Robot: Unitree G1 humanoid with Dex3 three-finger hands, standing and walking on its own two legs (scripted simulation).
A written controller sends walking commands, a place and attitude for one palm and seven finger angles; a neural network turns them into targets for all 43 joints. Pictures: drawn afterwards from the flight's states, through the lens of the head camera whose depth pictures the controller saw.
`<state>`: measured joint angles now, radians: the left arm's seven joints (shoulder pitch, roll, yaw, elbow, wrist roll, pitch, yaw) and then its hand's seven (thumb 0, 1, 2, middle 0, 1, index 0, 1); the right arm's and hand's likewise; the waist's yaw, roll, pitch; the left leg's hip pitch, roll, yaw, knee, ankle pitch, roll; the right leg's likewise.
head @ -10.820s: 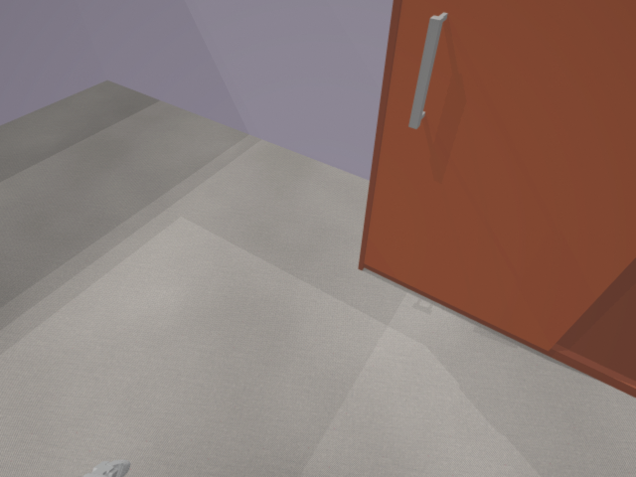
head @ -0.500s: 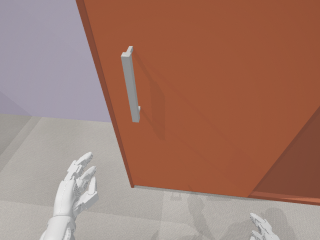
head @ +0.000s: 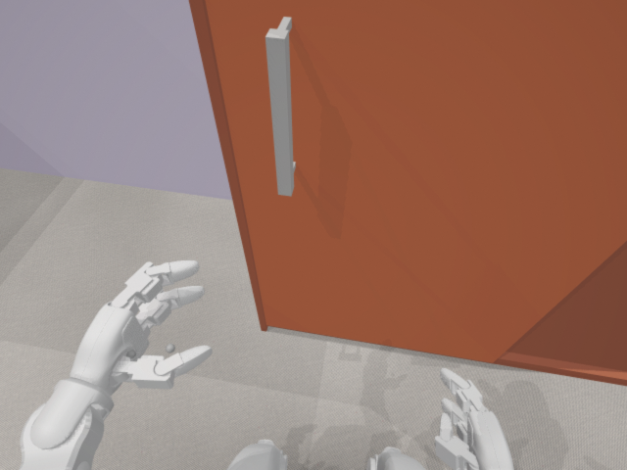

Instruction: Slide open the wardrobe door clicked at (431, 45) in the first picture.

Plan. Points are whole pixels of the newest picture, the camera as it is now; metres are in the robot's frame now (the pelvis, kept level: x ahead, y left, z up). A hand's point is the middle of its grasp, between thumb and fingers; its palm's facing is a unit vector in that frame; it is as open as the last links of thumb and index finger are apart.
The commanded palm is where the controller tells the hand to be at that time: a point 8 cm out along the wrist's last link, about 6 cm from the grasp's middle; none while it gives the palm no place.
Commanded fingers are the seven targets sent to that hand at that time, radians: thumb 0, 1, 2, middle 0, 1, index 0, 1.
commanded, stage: raise the hand with hooked fingers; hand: left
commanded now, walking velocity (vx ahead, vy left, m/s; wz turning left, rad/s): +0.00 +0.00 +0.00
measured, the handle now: (285, 117) +0.55 +0.09 +0.15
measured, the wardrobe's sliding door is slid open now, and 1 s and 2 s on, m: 0.00 0.00 0.00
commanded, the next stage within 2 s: move the hooked fingers beside the handle in 1.36 s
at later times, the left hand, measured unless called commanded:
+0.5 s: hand (91, 287) +0.26 +0.25 +0.14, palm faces +0.00 -1.00 -0.09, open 13.3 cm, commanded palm +0.24 +0.30 +0.14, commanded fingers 0.00 -0.50 0.30 -0.30 -1.20 -0.30 -1.20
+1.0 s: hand (77, 231) +0.31 +0.27 +0.17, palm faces -0.05 -1.00 -0.05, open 14.0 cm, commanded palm +0.27 +0.31 +0.18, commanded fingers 0.00 -0.50 0.30 -0.30 -1.20 -0.30 -1.20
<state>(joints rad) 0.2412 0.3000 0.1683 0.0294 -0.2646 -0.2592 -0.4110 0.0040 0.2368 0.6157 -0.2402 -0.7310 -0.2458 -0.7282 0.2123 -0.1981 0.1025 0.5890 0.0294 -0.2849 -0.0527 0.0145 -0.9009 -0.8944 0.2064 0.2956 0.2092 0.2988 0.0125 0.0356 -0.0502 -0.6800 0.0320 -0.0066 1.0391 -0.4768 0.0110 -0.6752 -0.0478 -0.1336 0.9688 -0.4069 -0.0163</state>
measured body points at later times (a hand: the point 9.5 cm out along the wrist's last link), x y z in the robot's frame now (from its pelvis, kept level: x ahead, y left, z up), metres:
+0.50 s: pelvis +0.02 +0.01 +0.03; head +0.02 +0.02 +0.48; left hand +0.26 +0.31 +0.14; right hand +0.21 -0.23 -0.02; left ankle +0.03 +0.11 -0.68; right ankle +0.05 -0.12 -0.68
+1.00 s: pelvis +0.03 +0.00 +0.05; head +0.03 -0.01 +0.50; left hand +0.31 +0.33 +0.17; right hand +0.19 -0.24 -0.03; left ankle +0.03 +0.11 -0.68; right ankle +0.05 -0.12 -0.68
